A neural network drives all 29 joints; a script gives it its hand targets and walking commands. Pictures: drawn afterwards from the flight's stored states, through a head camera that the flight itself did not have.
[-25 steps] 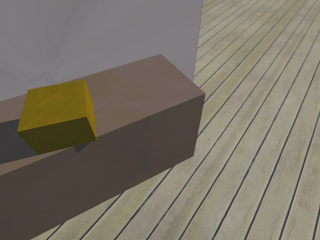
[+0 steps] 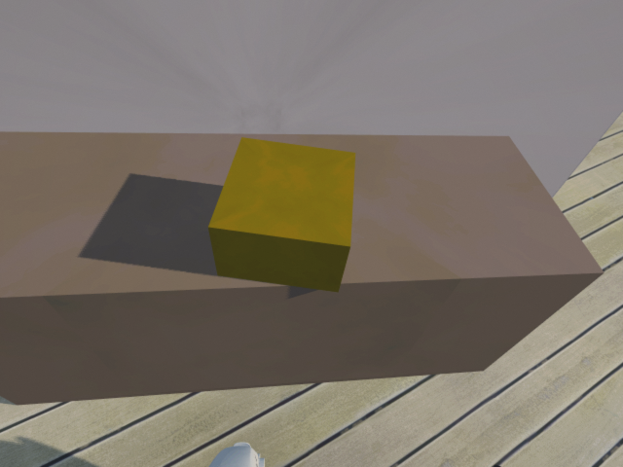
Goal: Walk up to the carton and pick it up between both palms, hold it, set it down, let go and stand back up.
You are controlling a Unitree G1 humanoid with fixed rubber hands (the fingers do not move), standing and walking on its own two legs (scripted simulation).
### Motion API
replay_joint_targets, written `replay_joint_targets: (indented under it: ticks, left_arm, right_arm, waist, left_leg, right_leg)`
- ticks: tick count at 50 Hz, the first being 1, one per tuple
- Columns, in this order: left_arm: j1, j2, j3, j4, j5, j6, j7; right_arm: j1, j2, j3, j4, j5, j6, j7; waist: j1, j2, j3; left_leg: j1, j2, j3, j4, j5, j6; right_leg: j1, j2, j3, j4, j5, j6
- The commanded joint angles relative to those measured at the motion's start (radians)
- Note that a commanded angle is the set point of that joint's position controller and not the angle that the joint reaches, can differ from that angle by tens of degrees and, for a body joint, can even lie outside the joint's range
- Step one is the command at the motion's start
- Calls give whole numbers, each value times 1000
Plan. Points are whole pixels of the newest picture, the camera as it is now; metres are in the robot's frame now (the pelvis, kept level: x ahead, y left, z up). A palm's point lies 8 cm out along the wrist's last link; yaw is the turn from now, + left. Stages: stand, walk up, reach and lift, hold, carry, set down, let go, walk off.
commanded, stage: walk up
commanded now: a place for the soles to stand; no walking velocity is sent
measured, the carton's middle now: (288, 212) +0.58 +0.05 -0.08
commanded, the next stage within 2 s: none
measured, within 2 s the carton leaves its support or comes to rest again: neither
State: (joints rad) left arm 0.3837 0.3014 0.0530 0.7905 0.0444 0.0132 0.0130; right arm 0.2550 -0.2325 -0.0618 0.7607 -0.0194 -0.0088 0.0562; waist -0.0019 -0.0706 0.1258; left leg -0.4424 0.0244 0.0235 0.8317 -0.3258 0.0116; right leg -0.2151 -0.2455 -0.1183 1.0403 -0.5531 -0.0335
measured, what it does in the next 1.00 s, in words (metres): steps on the spot: right foot, then left foot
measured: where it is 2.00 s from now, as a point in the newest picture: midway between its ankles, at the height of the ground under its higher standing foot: outside the picture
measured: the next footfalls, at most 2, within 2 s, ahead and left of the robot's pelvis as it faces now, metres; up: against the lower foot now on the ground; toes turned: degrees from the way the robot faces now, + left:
right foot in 0.34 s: +0.23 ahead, -0.09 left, +0.00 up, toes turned +0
left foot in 0.62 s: +0.10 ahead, +0.15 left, +0.00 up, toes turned +9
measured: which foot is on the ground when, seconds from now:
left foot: down 0.00-0.38, up 0.40-0.60, down 0.62-1.00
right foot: up 0.00-0.32, down 0.34-0.66, up 0.68-0.90, down 0.92-1.00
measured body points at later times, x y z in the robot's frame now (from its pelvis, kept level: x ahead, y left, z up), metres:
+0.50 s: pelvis +0.09 +0.02 +0.01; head +0.16 +0.01 +0.45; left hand +0.20 +0.28 -0.10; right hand +0.23 -0.22 -0.12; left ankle +0.05 +0.13 -0.65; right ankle +0.19 -0.09 -0.70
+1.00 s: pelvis +0.06 +0.02 +0.02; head +0.10 +0.04 +0.47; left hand +0.07 +0.29 -0.12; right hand +0.25 -0.19 -0.09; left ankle +0.06 +0.15 -0.70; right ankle +0.10 -0.13 -0.70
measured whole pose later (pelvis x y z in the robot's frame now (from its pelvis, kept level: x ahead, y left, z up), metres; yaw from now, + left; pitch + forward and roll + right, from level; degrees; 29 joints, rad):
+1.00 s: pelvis +0.06 +0.02 +0.02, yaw +14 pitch -1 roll -2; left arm 0.25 0.26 0.01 0.77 0.00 0.03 -0.01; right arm 0.20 -0.22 -0.01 0.65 -0.01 0.03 -0.01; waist 0.00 0.02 0.14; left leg -0.36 0.01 -0.11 0.71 -0.32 -0.03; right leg -0.27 -0.02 -0.03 0.62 -0.32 0.04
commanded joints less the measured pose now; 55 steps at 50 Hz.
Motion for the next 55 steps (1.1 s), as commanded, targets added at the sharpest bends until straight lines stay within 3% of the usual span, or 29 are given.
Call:
replay_joint_targets:
  ticks: [1, 4, 8, 12, 15, 16, 17, 18, 19, 20, 23, 26, 28, 30, 31, 32, 33, 34, 37, 39, 40, 41, 44, 45, 46, 47, 48, 51, 55]
  left_arm:
    - [10, 90, 11, -169, -31, -45, -21]
    - [50, 81, 11, -161, -16, -63, -17]
    - [-15, 54, -9, -194, -17, -45, -6]
    - [-49, 41, -21, -196, -28, -35, -2]
    - [-35, 81, -9, -197, -16, -35, 6]
    - [-34, 132, 2, -201, -13, -40, 9]
    - [-58, 167, 14, -211, -13, -33, 10]
    - [-79, 181, 23, -208, -52, -14, 10]
    - [-137, 187, 35, -215, -62, -5, 14]
    - [-146, 154, 22, -216, -63, -1, 13]
    - [-145, 145, 23, -229, -14, 12, 29]
    - [-175, 157, 25, -220, -7, 16, 27]
    - [-202, 155, 18, -226, -15, 23, 19]
    - [-207, 160, 9, -217, -32, 33, 5]
    - [-168, 124, -3, -214, -45, 30, -6]
    - [-147, 70, -15, -232, -58, 27, -15]
    - [-235, 107, 3, -244, -38, 49, -3]
    - [-261, 131, 18, -240, -23, 64, -1]
    - [-187, 113, 10, -171, -45, 41, -6]
    - [-151, 94, 2, -153, -37, 27, -3]
    - [-150, 72, -6, -152, -41, 19, 1]
    - [-140, 63, -8, -141, -43, 12, 0]
    - [-88, 89, 4, -116, -41, -6, -5]
    - [-52, 100, 12, -108, -39, -16, -5]
    - [-37, 143, 25, -102, -34, -25, -6]
    - [-107, 200, 40, -120, -41, -21, -9]
    - [-158, 191, 37, -126, -56, -14, -19]
    - [-133, 91, 8, -145, -54, -8, -33]
    - [-95, 110, 14, -131, -52, -13, -30]
  right_arm:
    - [151, -301, -75, -67, 2, 6, -69]
    - [104, -205, -45, -73, -10, -7, -64]
    - [89, -169, -20, -104, -16, -31, -77]
    - [47, -204, -26, -134, -8, -11, -81]
    - [6, -219, -12, -154, 19, 8, -81]
    - [36, -195, -3, -157, 29, 4, -77]
    - [94, -154, 6, -164, 36, 1, -76]
    - [152, -144, 6, -142, 23, 26, -89]
    - [144, -144, -1, -127, 8, 53, -96]
    - [92, -170, -13, -132, -2, 62, -95]
    - [61, -140, -11, -133, 19, 57, -81]
    - [52, -109, -2, -159, 21, 36, -76]
    - [85, -100, -5, -158, 21, 17, -69]
    - [103, -127, -20, -161, 6, -3, -65]
    - [85, -166, -31, -166, 1, -8, -64]
    - [39, -249, -50, -191, -8, -6, -68]
    - [12, -328, -79, -201, 0, 5, -68]
    - [-53, -304, -75, -216, 3, 4, -71]
    - [-47, -213, -33, -226, -22, -7, -88]
    - [-5, -188, -23, -222, -22, -7, -92]
    - [-10, -187, -23, -221, -16, -2, -88]
    - [-20, -188, -23, -227, -19, 3, -85]
    - [-43, -195, -15, -238, -6, 9, -79]
    - [-71, -197, -13, -241, 3, 10, -74]
    - [-50, -158, 3, -248, 14, 6, -67]
    - [-15, -125, 9, -250, 29, 6, -64]
    - [-8, -119, 6, -227, 21, 14, -70]
    - [-46, -177, -10, -201, 19, 4, -63]
    - [-47, -146, -5, -187, 10, -6, -60]
  waist:
    - [-72, 325, -59]
    - [-33, 273, -48]
    - [-12, 128, -52]
    - [-15, 157, -125]
    - [32, 93, -190]
    - [33, 13, -240]
    - [27, -89, -289]
    - [11, -111, -312]
    - [11, -172, -300]
    - [23, -146, -268]
    - [56, -120, -188]
    - [49, -133, -184]
    - [22, -157, -253]
    - [-10, -70, -267]
    - [-5, 28, -286]
    - [-1, 222, -274]
    - [-65, 330, -208]
    - [-56, 349, -137]
    - [-25, 299, -108]
    - [-28, 247, -162]
    - [-26, 305, -180]
    - [-30, 340, -202]
    - [8, 276, -239]
    - [37, 240, -264]
    - [30, 150, -313]
    - [-13, 41, -295]
    - [-25, -3, -256]
    - [15, 25, -180]
    - [20, -2, -92]
  left_leg:
    - [276, 248, -514, -502, 40, 244]
    - [162, 234, -431, -466, 232, 263]
    - [156, 240, -343, -380, 822, 233]
    - [206, 144, -258, -267, 875, 129]
    - [126, 100, -268, -147, 703, 46]
    - [77, 46, -241, -76, 552, 4]
    - [23, -51, -170, 93, 255, -40]
    - [47, -112, -97, 213, -222, -63]
    - [27, -83, -98, 312, -370, -49]
    - [16, -71, -119, 350, -390, -46]
    - [-45, -79, -126, 331, -347, -67]
    - [-31, -50, -93, 122, -250, -67]
    - [77, -40, -43, -120, -145, -56]
    - [259, -53, -51, -361, 131, -26]
    - [327, 7, -155, -344, 157, 7]
    - [332, 170, -443, -354, 161, 96]
    - [48, 311, -615, -479, -67, 243]
    - [-65, 309, -659, -538, -200, 286]
    - [201, 200, -404, -372, 435, 207]
    - [346, 194, -411, -323, 578, 195]
    - [368, 175, -393, -309, 598, 187]
    - [378, 157, -359, -291, 592, 177]
    - [302, 130, -313, -226, 632, 114]
    - [235, 113, -276, -174, 598, 83]
    - [143, 77, -221, -145, 448, 40]
    - [114, 2, -153, -165, 216, -5]
    - [237, -9, -136, -226, 49, -12]
    - [168, 28, -210, -319, 25, 12]
    - [135, 13, -196, -337, -9, 15]
  right_leg:
    - [-403, 83, 91, 261, 71, -6]
    - [-309, 84, 124, 175, 91, 10]
    - [-248, 108, 118, -25, 167, 37]
    - [-138, 168, 58, -265, 321, 25]
    - [82, 167, 68, -503, 617, -29]
    - [173, 77, 165, -507, 872, -76]
    - [232, -98, 324, -516, 1042, -182]
    - [179, -229, 427, -537, 1018, -327]
    - [132, -276, 512, -568, 878, -384]
    - [87, -258, 493, -595, 814, -374]
    - [49, -122, 247, -553, 857, -282]
    - [75, -98, 226, -510, 825, -233]
    - [93, -66, 189, -464, 676, -179]
    - [-35, -34, 131, -350, 602, -105]
    - [-148, 14, 71, -297, 463, -48]
    - [-297, 119, -2, -201, 253, 18]
    - [-223, 179, 67, -54, -62, 30]
    - [-202, 152, 160, 59, -49, 33]
    - [-341, 177, 182, -13, 0, 46]
    - [-351, 167, 182, -117, -22, 67]
    - [-322, 173, 158, -203, -36, 75]
    - [-270, 173, 133, -288, -21, 78]
    - [-44, 203, 101, -564, 278, 58]
    - [63, 185, 128, -629, 462, 39]
    - [162, 117, 216, -601, 571, 1]
    - [94, 42, 321, -578, 540, -51]
    - [-66, 39, 302, -572, 379, -78]
    - [-51, 149, 169, -572, 236, -7]
    - [-100, 135, 207, -615, 161, -14]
